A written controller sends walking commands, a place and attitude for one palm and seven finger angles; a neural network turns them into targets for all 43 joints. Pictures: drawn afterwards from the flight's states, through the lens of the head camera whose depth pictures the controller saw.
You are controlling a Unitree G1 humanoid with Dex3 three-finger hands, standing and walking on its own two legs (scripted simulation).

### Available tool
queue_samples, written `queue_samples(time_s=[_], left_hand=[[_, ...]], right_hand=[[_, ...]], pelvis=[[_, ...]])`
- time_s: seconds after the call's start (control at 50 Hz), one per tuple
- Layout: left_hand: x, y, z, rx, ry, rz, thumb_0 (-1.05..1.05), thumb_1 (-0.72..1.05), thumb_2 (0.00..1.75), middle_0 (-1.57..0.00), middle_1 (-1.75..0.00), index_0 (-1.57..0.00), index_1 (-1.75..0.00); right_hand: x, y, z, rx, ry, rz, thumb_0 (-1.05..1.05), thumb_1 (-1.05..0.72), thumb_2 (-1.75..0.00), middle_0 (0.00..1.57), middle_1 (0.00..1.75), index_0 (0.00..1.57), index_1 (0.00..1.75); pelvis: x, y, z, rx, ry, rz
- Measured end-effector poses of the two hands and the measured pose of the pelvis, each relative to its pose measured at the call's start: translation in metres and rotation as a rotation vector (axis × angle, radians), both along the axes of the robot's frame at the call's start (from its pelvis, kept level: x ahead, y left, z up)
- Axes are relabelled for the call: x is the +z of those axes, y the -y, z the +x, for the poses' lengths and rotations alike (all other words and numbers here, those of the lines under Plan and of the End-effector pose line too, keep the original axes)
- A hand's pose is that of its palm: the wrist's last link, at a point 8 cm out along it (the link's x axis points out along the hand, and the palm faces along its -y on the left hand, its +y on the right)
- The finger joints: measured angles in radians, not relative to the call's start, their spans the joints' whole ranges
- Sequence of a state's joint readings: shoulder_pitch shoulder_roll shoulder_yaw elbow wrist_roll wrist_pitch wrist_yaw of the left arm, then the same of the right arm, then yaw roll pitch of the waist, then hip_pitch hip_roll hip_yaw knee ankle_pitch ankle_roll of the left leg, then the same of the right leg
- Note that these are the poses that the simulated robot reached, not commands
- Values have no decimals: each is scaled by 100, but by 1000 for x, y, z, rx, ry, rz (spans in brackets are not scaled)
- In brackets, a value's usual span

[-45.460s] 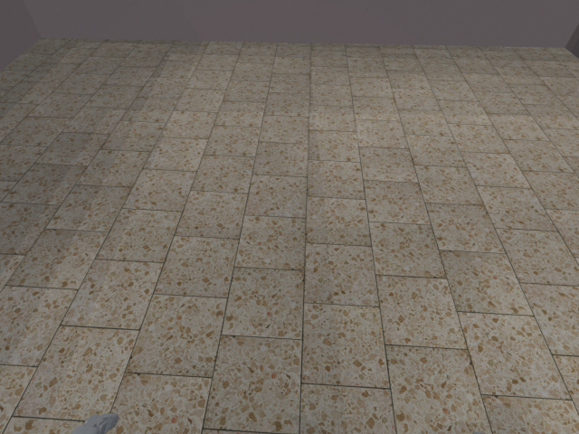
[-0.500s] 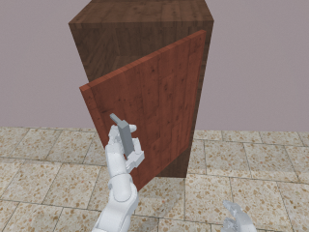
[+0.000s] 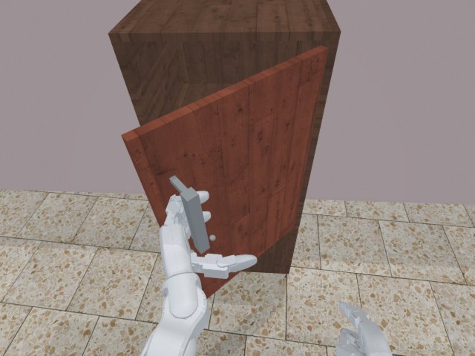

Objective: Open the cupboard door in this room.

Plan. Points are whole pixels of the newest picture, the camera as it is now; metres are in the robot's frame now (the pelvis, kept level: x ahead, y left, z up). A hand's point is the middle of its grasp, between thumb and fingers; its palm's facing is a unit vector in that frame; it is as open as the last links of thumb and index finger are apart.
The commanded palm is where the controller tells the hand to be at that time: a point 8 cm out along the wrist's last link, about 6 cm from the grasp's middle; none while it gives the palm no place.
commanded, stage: open thumb and fingers to let go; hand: left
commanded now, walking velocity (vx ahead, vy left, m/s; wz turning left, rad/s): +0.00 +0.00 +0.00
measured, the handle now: (190, 216) +0.33 +0.10 +0.08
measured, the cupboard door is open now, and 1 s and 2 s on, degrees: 44 46 46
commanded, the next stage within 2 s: slide the hand sideways off the handle in 0.24 s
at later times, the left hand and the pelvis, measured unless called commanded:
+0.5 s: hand (208, 257) +0.26 +0.06 +0.07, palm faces -0.13 -0.99 -0.08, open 15.8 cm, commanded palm +0.25 +0.10 +0.08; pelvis -0.02 +0.02 -0.01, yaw +0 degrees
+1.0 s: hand (188, 276) +0.23 +0.08 +0.08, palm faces -0.11 -0.99 +0.03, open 16.1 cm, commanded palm +0.20 +0.15 +0.08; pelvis -0.02 +0.03 +0.00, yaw -2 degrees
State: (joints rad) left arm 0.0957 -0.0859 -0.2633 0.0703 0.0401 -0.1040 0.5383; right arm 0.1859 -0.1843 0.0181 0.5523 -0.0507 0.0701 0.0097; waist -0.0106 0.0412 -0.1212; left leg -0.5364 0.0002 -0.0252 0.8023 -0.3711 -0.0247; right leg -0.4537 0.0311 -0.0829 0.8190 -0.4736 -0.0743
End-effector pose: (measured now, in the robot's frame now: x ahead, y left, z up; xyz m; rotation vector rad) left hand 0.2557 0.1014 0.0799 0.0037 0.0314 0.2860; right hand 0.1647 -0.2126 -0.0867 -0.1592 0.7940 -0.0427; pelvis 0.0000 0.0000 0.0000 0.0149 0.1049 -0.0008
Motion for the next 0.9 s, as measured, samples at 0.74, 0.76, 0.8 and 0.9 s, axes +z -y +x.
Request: queue_samples(time_s=[0.74,0.76,0.8,0.9], left_hand=[[-3,-15,-23,-402,74,-53,-1,-50,30,-17,-32,-18,-33],[-3,-17,-26,-398,79,-45,-1,-50,30,-17,-32,-18,-32],[-4,-21,-30,-397,83,-28,-1,-50,30,-17,-31,-17,-31],[-6,-32,-36,-412,66,2,-1,-50,30,-19,-32,-17,-31]], right_hand=[[6,-22,-45,-40,38,-3,1,-90,-90,20,30,20,30],[7,-22,-45,-37,42,-3,1,-90,-90,20,30,20,30],[8,-23,-43,-31,49,-3,1,-90,-90,20,30,20,30],[10,-25,-34,-20,65,-6,1,-90,-90,20,30,20,30]], pelvis=[[-3,-32,-23,-34,24,-19],[-4,-32,-23,-35,24,-19],[-5,-32,-23,-37,24,-20],[-5,-33,-22,-33,24,-24]])
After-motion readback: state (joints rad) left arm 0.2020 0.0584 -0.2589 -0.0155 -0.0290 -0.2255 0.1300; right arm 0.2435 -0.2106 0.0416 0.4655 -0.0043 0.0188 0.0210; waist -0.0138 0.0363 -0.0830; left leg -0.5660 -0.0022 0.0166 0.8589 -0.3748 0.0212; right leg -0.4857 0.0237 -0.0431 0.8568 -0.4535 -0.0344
